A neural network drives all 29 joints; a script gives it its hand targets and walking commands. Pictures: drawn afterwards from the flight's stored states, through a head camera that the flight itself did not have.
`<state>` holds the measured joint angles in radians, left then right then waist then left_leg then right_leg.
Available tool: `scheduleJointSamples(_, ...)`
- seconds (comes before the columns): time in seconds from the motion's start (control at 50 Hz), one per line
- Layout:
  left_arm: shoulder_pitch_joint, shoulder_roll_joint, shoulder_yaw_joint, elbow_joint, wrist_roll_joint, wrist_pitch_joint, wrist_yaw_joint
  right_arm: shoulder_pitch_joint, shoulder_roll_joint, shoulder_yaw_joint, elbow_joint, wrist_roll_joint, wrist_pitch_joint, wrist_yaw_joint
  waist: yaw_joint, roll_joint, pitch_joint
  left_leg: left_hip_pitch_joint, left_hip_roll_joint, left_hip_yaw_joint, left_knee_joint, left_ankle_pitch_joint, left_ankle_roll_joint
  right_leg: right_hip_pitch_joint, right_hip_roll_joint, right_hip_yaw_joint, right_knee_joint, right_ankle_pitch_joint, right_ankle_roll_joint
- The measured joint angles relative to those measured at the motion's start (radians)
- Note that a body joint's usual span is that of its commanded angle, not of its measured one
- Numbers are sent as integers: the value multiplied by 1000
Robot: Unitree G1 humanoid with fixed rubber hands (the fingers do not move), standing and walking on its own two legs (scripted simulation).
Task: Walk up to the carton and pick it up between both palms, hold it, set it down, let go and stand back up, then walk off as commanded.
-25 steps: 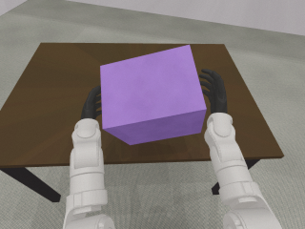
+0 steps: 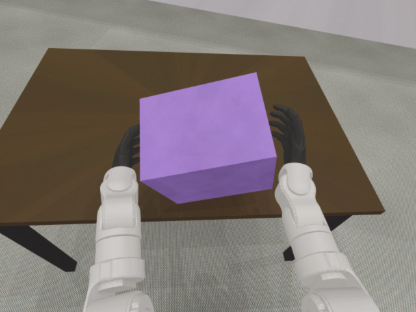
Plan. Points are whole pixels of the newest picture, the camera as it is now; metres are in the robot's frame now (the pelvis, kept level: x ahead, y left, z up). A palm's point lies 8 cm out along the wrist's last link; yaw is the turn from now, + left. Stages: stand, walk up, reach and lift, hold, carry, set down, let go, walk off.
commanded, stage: set down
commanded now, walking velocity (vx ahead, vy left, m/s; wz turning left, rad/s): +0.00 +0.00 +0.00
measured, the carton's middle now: (211, 147) +0.43 -0.02 +0.04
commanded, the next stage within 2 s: none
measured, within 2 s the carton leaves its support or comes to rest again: neither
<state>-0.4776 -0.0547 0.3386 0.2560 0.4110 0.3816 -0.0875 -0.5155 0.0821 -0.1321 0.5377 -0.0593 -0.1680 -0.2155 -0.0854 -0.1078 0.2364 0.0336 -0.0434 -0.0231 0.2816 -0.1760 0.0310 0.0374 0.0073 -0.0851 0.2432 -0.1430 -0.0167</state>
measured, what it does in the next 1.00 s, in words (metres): shifts its weight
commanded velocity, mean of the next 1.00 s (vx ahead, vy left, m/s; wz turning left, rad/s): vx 0.00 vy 0.00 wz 0.00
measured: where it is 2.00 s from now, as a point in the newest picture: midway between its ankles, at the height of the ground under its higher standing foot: outside the picture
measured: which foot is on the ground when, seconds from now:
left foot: down 0.00-1.00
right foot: down 0.00-1.00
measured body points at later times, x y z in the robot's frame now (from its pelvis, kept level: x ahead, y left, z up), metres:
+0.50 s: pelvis +0.01 +0.00 +0.00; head +0.07 +0.03 +0.44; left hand +0.43 +0.14 +0.05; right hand +0.38 -0.18 +0.08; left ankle +0.00 +0.09 -0.75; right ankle +0.01 -0.10 -0.75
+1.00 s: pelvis +0.07 +0.01 +0.01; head +0.14 +0.06 +0.45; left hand +0.48 +0.14 +0.02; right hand +0.41 -0.18 +0.03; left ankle +0.00 +0.09 -0.74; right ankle +0.01 -0.10 -0.74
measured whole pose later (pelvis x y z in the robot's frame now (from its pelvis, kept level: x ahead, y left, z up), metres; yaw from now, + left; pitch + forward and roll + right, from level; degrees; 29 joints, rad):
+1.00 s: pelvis +0.07 +0.01 +0.01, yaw +0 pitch -2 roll -3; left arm -0.63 -0.01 0.35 0.60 0.39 0.26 -0.14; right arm -0.50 0.14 -0.36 0.81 -0.19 -0.29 -0.27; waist -0.11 -0.08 0.18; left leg 0.00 -0.02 -0.01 0.30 -0.21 0.00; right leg 0.01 0.03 -0.10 0.23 -0.11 -0.02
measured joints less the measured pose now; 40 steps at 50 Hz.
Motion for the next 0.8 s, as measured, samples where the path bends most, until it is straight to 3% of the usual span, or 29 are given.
scheduleJointSamples(0.08, -7, 16, -29, 74, -51, -100, 39, 6, 0, -27, 12, -35, -71, -8, -2, 33, -120, -99, 0, 0, 9, 6, 0, -95, 0, -1, 0, 11, 0)
scheduleJointSamples(0.16, -74, 25, -27, 193, -55, -162, 46, -7, 1, -83, 47, -88, -103, -8, -3, 56, -236, -113, 0, 0, 9, -2, 3, -109, 0, -1, 1, 3, 0)
scheduleJointSamples(0.22, -165, 37, 12, 284, -52, -141, -3, -42, 1, -135, 90, -112, -76, -8, -3, 52, -230, -58, 0, 0, 4, -10, 9, -57, 0, 0, 1, -8, 0)
scheduleJointSamples(0.3, -238, 39, 75, 320, -15, -84, -76, -55, 1, -158, 101, -115, 3, -1, -2, 31, -183, -8, 0, 0, -5, -12, 11, -11, 0, 0, 1, -15, 0)
scheduleJointSamples(0.38, -244, 43, 91, 319, 13, -62, -102, -55, 3, -158, 111, -115, 43, 7, -2, 11, -115, 1, -1, 0, -14, -5, 11, -6, -1, 0, 0, -13, 0)
scheduleJointSamples(0.46, -220, 45, 92, 318, 15, -84, -82, -55, 18, -158, 118, -115, 34, 12, -2, 6, -25, -2, -2, 0, -17, -3, 11, -9, -2, 0, 0, -12, 0)
scheduleJointSamples(0.52, -178, 39, 82, 317, 9, -142, -29, -49, 37, -158, 131, -116, -17, 10, -2, 13, -22, -48, -2, 0, -15, -4, 11, -55, -2, 0, 0, -12, 0)
scheduleJointSamples(0.58, -147, 40, 54, 324, -35, -214, 31, -47, 49, -160, 142, -123, -89, -7, -3, 35, -103, -145, 0, 0, 0, -9, 8, -145, 0, -1, 0, -8, 0)
scheduleJointSamples(0.66, -138, 39, 20, 339, -83, -320, 66, -47, 49, -173, 149, -133, -194, -39, -4, 75, -257, -258, 6, 1, 35, 0, -8, -242, 5, -2, 0, 22, 0)
scheduleJointSamples(0.74, -174, 55, 40, 408, -84, -343, 47, -52, 50, -179, 201, -147, -224, -64, -5, 83, -305, -203, 8, 3, 48, 54, -10, -182, 5, -2, 1, 85, 2)
scheduleJointSamples(0.8, -203, 77, 68, 427, -55, -256, -19, -63, 49, -181, 264, -148, -170, -79, -16, 72, -259, -62, 9, 3, 15, 28, -10, -58, 6, -2, 1, 60, 10)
